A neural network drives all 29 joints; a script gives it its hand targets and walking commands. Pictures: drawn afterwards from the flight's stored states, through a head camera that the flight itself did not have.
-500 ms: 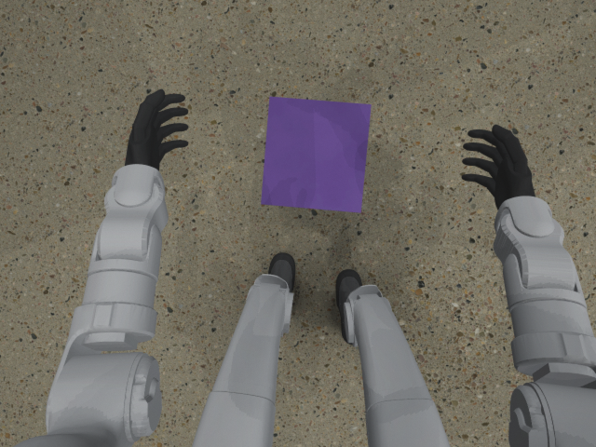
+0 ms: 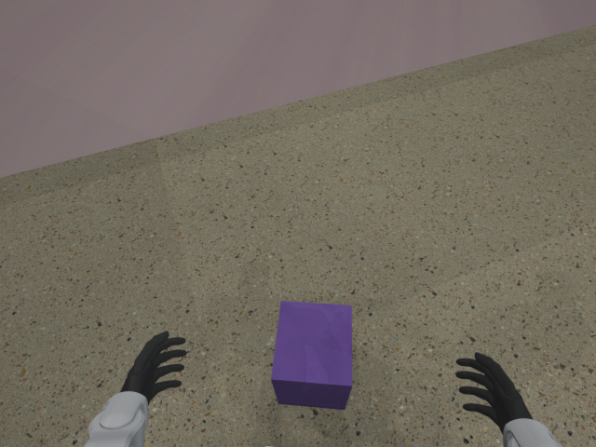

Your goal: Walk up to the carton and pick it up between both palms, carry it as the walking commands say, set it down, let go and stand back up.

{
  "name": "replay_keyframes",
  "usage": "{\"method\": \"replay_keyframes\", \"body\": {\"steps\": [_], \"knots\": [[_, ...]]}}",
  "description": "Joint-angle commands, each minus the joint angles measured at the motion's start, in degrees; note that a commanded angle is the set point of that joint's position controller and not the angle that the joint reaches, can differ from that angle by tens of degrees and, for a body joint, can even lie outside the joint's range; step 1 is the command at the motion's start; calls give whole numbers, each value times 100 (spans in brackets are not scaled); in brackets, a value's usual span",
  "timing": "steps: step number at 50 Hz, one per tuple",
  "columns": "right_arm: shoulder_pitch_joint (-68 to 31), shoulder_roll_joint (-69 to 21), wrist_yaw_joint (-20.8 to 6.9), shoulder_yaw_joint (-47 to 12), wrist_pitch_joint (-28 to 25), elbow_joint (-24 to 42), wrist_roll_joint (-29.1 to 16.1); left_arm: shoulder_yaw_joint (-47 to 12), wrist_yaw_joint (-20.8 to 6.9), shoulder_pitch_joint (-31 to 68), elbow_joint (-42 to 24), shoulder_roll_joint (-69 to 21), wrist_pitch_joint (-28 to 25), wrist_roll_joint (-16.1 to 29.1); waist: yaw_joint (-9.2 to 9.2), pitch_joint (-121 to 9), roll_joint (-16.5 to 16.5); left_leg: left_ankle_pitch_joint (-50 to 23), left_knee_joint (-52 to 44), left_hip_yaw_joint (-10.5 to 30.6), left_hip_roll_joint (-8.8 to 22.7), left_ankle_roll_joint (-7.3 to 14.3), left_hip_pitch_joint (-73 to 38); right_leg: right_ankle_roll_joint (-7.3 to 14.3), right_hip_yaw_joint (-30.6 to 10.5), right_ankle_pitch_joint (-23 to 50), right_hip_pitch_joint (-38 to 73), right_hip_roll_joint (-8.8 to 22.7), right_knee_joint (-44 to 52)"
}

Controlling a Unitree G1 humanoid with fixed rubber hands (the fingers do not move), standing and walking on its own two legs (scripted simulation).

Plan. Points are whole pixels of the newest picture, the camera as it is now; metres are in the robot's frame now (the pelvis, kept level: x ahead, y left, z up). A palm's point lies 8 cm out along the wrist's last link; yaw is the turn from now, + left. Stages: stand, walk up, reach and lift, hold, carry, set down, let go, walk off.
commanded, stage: let go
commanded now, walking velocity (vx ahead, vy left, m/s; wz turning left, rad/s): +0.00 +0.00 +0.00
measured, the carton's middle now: (313, 356) +0.45 +0.01 -0.63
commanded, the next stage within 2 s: stand in 0.46 s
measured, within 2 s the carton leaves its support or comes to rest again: neither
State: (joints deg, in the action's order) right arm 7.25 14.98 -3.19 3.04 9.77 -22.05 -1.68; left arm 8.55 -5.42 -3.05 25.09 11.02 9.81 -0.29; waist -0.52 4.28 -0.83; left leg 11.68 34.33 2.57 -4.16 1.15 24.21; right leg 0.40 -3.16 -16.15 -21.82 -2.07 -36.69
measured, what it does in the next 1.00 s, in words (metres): shifts its weight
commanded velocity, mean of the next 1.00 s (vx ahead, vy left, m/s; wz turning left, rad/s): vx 0.00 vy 0.00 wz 0.00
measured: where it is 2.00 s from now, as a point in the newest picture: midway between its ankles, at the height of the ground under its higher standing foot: outside the picture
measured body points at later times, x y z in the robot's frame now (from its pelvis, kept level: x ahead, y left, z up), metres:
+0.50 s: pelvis +0.03 +0.03 +0.01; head +0.05 +0.03 +0.46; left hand +0.21 +0.27 -0.07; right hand +0.18 -0.22 -0.06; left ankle +0.07 +0.10 -0.72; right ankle +0.02 -0.11 -0.72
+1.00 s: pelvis +0.10 -0.04 +0.01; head +0.08 -0.07 +0.46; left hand +0.26 +0.24 -0.06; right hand +0.23 -0.31 -0.08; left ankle +0.07 +0.09 -0.72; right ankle +0.02 -0.11 -0.72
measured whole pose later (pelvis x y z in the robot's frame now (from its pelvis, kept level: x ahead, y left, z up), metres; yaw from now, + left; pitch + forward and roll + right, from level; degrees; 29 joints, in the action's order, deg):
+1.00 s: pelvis +0.10 -0.04 +0.01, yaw -4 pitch +0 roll +3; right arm 15.0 14.9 0.3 3.0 1.5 -31.4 -0.5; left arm 6.6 0.8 -13.6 36.7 16.5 0.6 -1.6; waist -0.5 -2.4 -0.3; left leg 17.4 31.2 -1.0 -1.9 2.0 11.3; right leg 3.6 -3.1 -23.6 -8.8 -2.9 -33.3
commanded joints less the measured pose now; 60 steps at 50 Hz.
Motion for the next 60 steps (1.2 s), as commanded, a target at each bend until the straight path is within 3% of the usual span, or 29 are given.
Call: {"method": "replay_keyframes", "body": {"steps": [1,2,4,7,12,13,14,15,17,18,20,21,22,23,24,25,28,30,32,37,41,43,47,50,52,54,55,56,60], "knots": [[474,138,-111,-136,-445,797,173,-460,-9,-780,-1177,510,-319,-309,137,-63,733,694,-599,-182,102,8,-3709,456,-195,-1739,-995,688,2216],[291,66,-190,-175,-427,783,189,-502,-11,-525,-1300,502,-350,-266,156,36,496,860,-713,-180,136,33,-3700,504,-130,-1884,-1106,678,2240],[99,179,-242,-152,-479,982,277,-639,-4,-377,-1384,405,-371,-142,214,119,816,1232,-753,-121,226,-41,-3632,488,-92,-1967,-977,632,2134],[-77,299,-386,-135,-384,945,215,-522,66,-270,-1482,562,-368,-224,54,64,176,2274,-1276,226,535,105,-3114,367,133,-1681,-57,361,1641],[163,458,-410,124,-132,508,395,-864,190,-216,-1148,464,-292,-136,173,349,-678,3592,-2524,532,1013,118,-221,-174,580,-238,2564,-255,586],[-203,439,-428,85,-116,696,371,-801,192,-467,-905,338,-220,-84,-83,385,-620,3696,-2714,724,1180,169,-174,-186,540,-172,2805,-288,519],[53,413,-370,194,-138,420,429,-845,203,-445,-748,415,-216,-21,117,656,-594,3421,-2578,544,1167,97,-120,-177,504,-131,2731,-307,584],[67,305,-386,148,-20,134,342,-788,216,-345,-750,472,-158,-127,-41,816,-862,3429,-2658,633,1170,161,-187,-161,554,-105,2634,-261,560],[-104,489,-362,253,-63,517,465,-654,237,-521,-602,513,-104,-166,-3,689,-209,2553,-2161,372,1002,29,-501,-122,487,-147,2425,-178,687],[-23,292,-327,342,-54,211,482,-760,239,-133,-829,478,-158,-162,202,549,-577,2114,-2005,318,963,-74,-881,-72,454,-52,2219,-178,723],[182,360,-296,257,-2,396,424,-674,256,-336,-867,447,-147,-105,211,343,-25,1197,-1685,316,852,-15,-1623,-3,357,165,1720,-141,885],[234,357,-232,171,38,296,364,-787,275,-181,-879,615,-122,-32,255,303,-333,1063,-1664,242,831,-56,-1718,11,310,142,1669,-188,970],[30,385,-220,133,29,427,382,-781,299,-417,-763,503,-80,46,84,35,-58,1312,-1688,336,820,-18,-2104,-23,334,-51,1577,-142,1024],[128,393,-202,107,-4,315,404,-675,325,-515,-776,592,-64,-75,200,-254,-52,706,-1305,180,651,-174,-2256,68,296,32,1499,-96,1127],[508,1204,57,333,-486,-295,332,-7,545,-817,7,1644,-431,-241,62,-1761,-347,425,-1174,424,829,-108,-1963,43,45,9,971,207,560],[612,1330,194,416,-697,-337,440,3,570,-1188,140,1746,-565,-323,8,-1494,-596,1545,-1673,1034,1127,-197,-1806,0,137,-944,559,46,49],[473,1158,293,292,-890,-412,445,-11,612,-1184,319,1562,-800,-365,-37,-1244,-189,1113,-1472,1122,1192,27,-1603,75,-148,-274,463,285,442],[440,1206,314,270,-986,-436,478,-98,577,-1163,366,1450,-962,-345,-40,-1178,-333,679,-1277,939,1050,110,-1467,44,-225,27,607,417,749],[457,1210,312,299,-1072,-577,443,-80,585,-846,514,1447,-1051,-322,67,-1047,342,27,-941,697,949,118,-1487,39,-410,485,521,539,934],[462,1241,326,279,-1113,-805,414,-100,588,-856,792,1637,-1170,-180,-20,-1501,289,-2615,-159,220,845,133,-1671,127,-437,3302,1161,744,727],[306,1252,366,292,-1118,-806,388,-84,695,-936,808,1799,-1171,-200,-77,-1626,696,-2273,-68,7,695,113,-1508,118,-577,4029,1448,793,681],[310,1129,447,310,-1159,-840,404,-92,682,-974,855,1752,-1141,-175,-82,-1432,257,-2339,-23,-29,703,74,-1434,77,-687,4221,1366,822,656],[257,1223,451,311,-1129,-926,437,-70,717,-1067,908,1844,-1127,-195,-125,-1577,797,-2119,-97,8,729,122,-1468,121,-670,4137,1583,793,690],[391,1155,431,267,-1181,-973,431,-96,730,-905,881,1672,-1069,-179,-39,-1436,177,-1644,-110,-89,700,110,-1522,146,-750,3248,1223,801,823],[451,1089,469,243,-1175,-1066,444,-46,719,-928,963,1838,-1137,-208,5,-1223,593,-1498,-139,-15,734,119,-1405,-16,-759,3574,1224,824,968],[227,1219,490,267,-1179,-980,478,-92,709,-934,917,1673,-1171,-191,-45,-1336,333,-1560,-69,-41,734,151,-1491,101,-880,3619,1240,895,912],[349,1035,441,233,-1158,-1035,374,-48,712,-1019,961,1831,-1174,-217,-55,-1199,775,-1599,-234,18,773,130,-1404,25,-624,3722,1347,787,871],[347,1154,469,308,-1177,-1112,436,-51,747,-1104,1041,1797,-1173,-234,-71,-1118,381,-1470,-241,-19,736,110,-1423,47,-747,3751,1200,805,967],[278,1268,482,261,-1176,-1154,420,-61,758,-1038,1008,1622,-1170,-180,-230,-1372,532,-1860,-210,-66,762,60,-1481,-108,-658,4046,1475,784,813]]}}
